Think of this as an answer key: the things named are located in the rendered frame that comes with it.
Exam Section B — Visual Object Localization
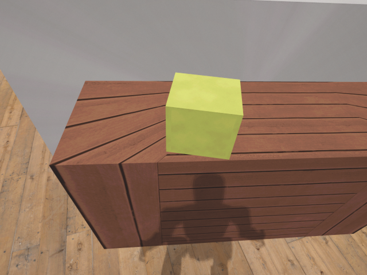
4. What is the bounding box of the pedestal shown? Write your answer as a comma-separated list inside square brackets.
[49, 81, 367, 249]

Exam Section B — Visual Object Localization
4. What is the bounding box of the carton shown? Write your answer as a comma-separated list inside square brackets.
[166, 73, 243, 160]

